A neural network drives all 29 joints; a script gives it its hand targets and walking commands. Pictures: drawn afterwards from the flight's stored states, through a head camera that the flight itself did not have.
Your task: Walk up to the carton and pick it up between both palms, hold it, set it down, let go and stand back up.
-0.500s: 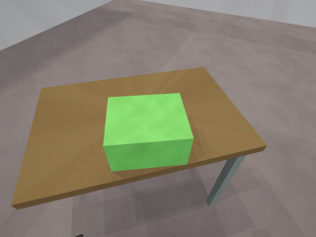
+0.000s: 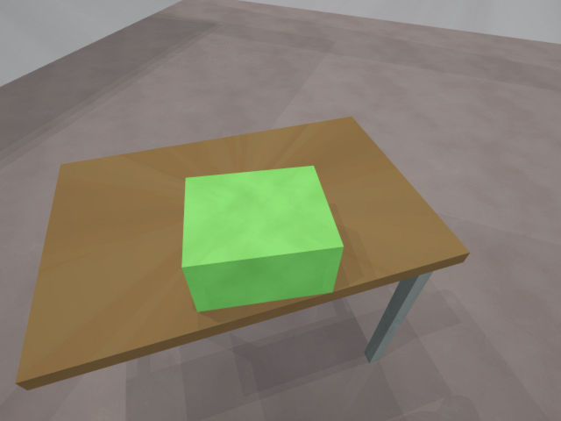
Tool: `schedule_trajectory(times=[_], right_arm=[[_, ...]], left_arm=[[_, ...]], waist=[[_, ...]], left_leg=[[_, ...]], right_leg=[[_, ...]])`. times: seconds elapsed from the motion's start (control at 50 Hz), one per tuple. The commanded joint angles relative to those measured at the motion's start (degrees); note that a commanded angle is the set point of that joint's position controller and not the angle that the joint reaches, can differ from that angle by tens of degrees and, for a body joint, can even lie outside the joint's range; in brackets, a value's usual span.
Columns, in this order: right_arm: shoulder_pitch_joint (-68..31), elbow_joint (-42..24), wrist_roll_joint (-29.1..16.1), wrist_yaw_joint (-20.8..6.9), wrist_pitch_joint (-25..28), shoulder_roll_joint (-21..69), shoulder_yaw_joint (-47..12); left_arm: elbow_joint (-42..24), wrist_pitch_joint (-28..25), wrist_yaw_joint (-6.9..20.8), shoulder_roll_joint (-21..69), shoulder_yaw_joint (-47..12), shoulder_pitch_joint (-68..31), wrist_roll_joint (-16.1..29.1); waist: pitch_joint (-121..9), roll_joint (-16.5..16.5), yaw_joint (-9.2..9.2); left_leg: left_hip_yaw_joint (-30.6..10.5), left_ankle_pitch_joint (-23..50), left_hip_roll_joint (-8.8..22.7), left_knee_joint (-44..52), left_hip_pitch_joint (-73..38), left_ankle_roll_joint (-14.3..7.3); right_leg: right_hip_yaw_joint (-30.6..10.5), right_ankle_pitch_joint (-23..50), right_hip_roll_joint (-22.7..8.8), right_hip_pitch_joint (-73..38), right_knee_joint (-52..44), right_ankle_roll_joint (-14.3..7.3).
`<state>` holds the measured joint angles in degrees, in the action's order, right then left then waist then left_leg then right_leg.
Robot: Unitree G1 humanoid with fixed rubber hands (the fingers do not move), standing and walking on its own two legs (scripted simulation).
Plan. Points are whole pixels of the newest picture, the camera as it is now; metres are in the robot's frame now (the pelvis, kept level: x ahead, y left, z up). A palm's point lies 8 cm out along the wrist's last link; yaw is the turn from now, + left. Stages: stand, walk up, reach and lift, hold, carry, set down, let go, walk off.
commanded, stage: stand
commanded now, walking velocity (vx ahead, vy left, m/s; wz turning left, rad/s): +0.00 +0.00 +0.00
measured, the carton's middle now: (258, 234) +0.45 +0.05 -0.03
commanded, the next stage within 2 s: none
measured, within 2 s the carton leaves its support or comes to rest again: neither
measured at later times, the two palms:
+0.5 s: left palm out of the picture +0.00 +0.22 -0.14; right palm out of the picture -0.05 -0.21 -0.14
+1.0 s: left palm out of the picture -0.02 +0.23 -0.15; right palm out of the picture -0.06 -0.17 -0.15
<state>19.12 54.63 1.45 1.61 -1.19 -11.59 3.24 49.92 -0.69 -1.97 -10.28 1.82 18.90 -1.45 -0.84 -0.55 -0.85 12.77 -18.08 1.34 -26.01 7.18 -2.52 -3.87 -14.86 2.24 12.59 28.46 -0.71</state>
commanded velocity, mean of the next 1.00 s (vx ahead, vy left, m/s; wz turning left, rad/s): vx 0.00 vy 0.00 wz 0.00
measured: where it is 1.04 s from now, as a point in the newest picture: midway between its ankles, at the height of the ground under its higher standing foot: outside the picture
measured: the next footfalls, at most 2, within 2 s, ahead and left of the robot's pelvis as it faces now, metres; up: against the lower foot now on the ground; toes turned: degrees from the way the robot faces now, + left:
none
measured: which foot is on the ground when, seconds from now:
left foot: down 0.00-1.00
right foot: down 0.00-1.00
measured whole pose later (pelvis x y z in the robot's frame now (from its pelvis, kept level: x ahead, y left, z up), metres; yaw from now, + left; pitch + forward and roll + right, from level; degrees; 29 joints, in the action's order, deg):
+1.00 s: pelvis +0.00 +0.03 +0.00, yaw -1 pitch -2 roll +0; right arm 21.6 66.3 0.9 3.2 -0.6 -6.3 1.7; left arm 66.2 0.9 -3.5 -5.6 -0.5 17.6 -0.7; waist 1.2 -0.1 -1.1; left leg 14.2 -18.7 -1.0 -25.0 4.9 -5.2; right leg -5.5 -15.2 0.2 10.9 28.2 2.1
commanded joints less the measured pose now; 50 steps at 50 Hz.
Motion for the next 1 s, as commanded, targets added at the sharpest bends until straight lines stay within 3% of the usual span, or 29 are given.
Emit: schedule_trajectory(times=[0.0,0.08,0.1,0.16,0.22,0.28,0.36,0.42,0.46,0.56,0.58,0.62,0.68,0.7,0.76,0.78,0.82,0.86,0.88,0.92,0.98], right_arm=[[3.2,-0.3,0.1,0.6,0.1,-6.6,1.6],[3.1,1.8,-0.2,0.7,0.0,-4.8,1.1],[3.6,2.2,-0.3,0.7,-0.1,-4.5,0.9],[4.2,3.7,-0.4,0.9,-0.2,-4.1,0.7],[4.2,4.5,-0.4,0.8,0.0,-4.4,0.8],[5.3,6.2,-0.2,1.2,0.0,-3.2,0.5],[5.5,7.5,-0.2,1.1,0.0,-3.2,0.4],[6.3,8.1,-0.3,1.2,0.1,-2.8,0.4],[6.3,8.8,-0.4,1.2,0.3,-1.6,-0.1],[5.6,9.2,-0.4,1.5,0.3,-1.8,-0.1],[6.4,9.6,-0.3,1.4,0.3,-1.4,-0.2],[6.9,10.2,-0.5,1.3,0.2,0.1,-0.6],[7.7,10.6,-0.5,1.3,0.6,0.1,-0.7],[8.0,11.1,-0.4,1.5,0.5,-0.5,-0.5],[7.6,10.8,-0.4,1.5,0.6,-0.3,-0.5],[7.9,11.1,-0.4,1.7,0.6,0.2,-0.7],[7.7,11.2,-0.6,1.7,0.7,0.1,-0.7],[8.1,11.8,-0.4,1.7,0.9,-0.1,-0.6],[8.7,11.7,-0.5,1.7,0.9,1.5,-1.0],[8.2,11.6,-0.5,1.8,0.7,0.2,-0.7],[9.6,11.8,-0.5,1.8,0.7,0.5,-0.7]], left_arm=[[-0.6,-0.1,-0.6,-5.0,1.1,2.7,0.2],[1.6,-0.1,-0.8,-3.8,0.6,2.8,0.3],[2.2,0.1,-0.9,-4.1,0.4,2.4,0.2],[4.0,0.2,-0.8,-4.4,0.4,2.7,0.3],[5.2,0.2,-1.0,-3.8,0.2,2.1,0.4],[6.1,0.4,-1.1,-2.5,-0.2,2.1,0.3],[8.1,0.6,-1.4,-3.0,-0.2,2.2,0.2],[9.6,0.6,-1.5,-1.1,-0.7,2.4,0.5],[10.2,0.6,-1.5,-2.4,-0.5,2.7,0.6],[11.9,1.1,-1.4,-0.3,-1.2,2.9,0.5],[12.3,1.2,-1.5,0.0,-1.3,2.5,0.4],[12.6,1.3,-1.4,0.3,-1.4,2.6,0.6],[13.1,1.2,-1.4,-0.5,-1.2,0.8,0.4],[13.5,1.2,-1.4,0.5,-1.5,2.2,0.7],[14.5,1.2,-1.6,-0.1,-1.4,2.6,0.6],[14.3,1.2,-1.4,0.5,-1.5,1.9,0.4],[15.1,1.2,-1.5,1.1,-1.6,2.7,0.6],[15.1,1.1,-1.6,0.9,-1.8,2.6,0.6],[15.4,1.2,-1.7,-0.1,-1.5,2.7,0.7],[15.4,1.4,-1.6,0.3,-1.7,1.7,0.7],[15.9,1.4,-1.8,2.1,-2.3,2.6,0.9]], waist=[[4.9,0.3,0.08],[5.6,1.7,0.44],[6.8,0.0,-0.26],[6.9,-2.2,0.25],[4.7,-0.3,-0.37],[6.1,-0.5,-0.16],[6.3,1.1,-0.13],[6.4,-0.9,-0.5],[6.2,0.1,-0.13],[7.8,-0.7,0.29],[8.8,-0.4,-0.3],[9.1,0.9,0.0],[8.0,-0.2,-0.81],[8.5,1.1,-0.07],[7.1,-0.4,-0.36],[8.7,1.1,-0.09],[7.1,0.1,0.09],[7.7,1.3,0.11],[7.3,-0.6,-0.32],[7.5,-0.2,-0.18],[7.4,-0.1,-0.5]], left_leg=[[-8.3,12.3,8.0,6.9,-3.0,-1.7],[-8.0,8.6,7.8,8.3,-1.7,-1.9],[-8.0,8.6,7.6,8.0,-1.1,-1.6],[-7.5,7.2,6.8,7.5,-1.8,-1.4],[-7.7,5.5,7.2,8.0,-2.4,-1.7],[-7.6,9.4,7.7,8.0,-3.0,-1.6],[-7.4,6.9,7.4,8.6,-3.0,-1.8],[-7.6,7.3,7.5,8.7,-3.2,-1.9],[-7.4,11.9,7.4,8.0,-4.5,-1.8],[-7.7,5.6,7.8,9.3,-1.2,-2.3],[-7.7,4.0,7.4,9.6,0.0,-1.8],[-8.0,4.2,7.4,9.9,0.4,-1.6],[-7.9,8.4,7.8,9.3,-2.8,-1.6],[-7.8,9.5,7.6,9.5,-2.8,-1.6],[-8.5,6.6,8.3,9.8,-2.9,-2.3],[-8.5,8.5,8.6,10.0,-1.5,-2.2],[-7.7,10.8,7.8,9.4,-2.9,-2.2],[-7.3,15.6,8.2,8.3,-3.5,-2.1],[-7.4,14.9,7.8,7.9,-3.7,-2.1],[-7.4,12.6,8.1,8.3,-3.3,-2.4],[-7.2,14.9,7.9,8.0,-3.8,-1.8]], right_leg=[[-3.7,14.2,-4.3,6.2,-3.4,-0.9],[-4.0,12.8,-4.6,5.2,-3.7,-0.7],[-4.2,13.4,-4.5,5.6,-4.0,-0.8],[-5.0,12.9,-4.9,5.9,-5.2,-0.8],[-4.6,12.1,-4.4,4.4,-5.0,-0.7],[-4.1,13.3,-4.5,5.2,-4.6,-0.8],[-3.4,12.2,-4.5,4.9,-5.1,-0.4],[-3.5,11.4,-4.2,5.5,-4.7,-0.3],[-3.6,13.4,-4.6,5.3,-4.7,-0.2],[-3.6,11.7,-4.8,4.3,-5.1,0.1],[-3.5,10.9,-4.7,4.2,-4.9,0.2],[-3.3,10.4,-4.5,4.4,-5.0,0.4],[-2.6,10.9,-4.4,5.9,-4.5,0.4],[-2.6,10.7,-4.5,6.1,-4.6,0.5],[-2.2,10.1,-4.5,5.3,-4.1,0.7],[-2.1,9.8,-4.6,5.4,-3.8,0.6],[-1.9,11.1,-4.4,4.9,-3.6,0.6],[-1.6,12.1,-4.9,5.0,-3.5,0.8],[-2.0,12.1,-4.7,5.2,-3.6,0.6],[-1.8,11.5,-4.9,5.3,-3.4,0.9],[-1.7,11.4,-4.9,5.3,-3.1,0.9]])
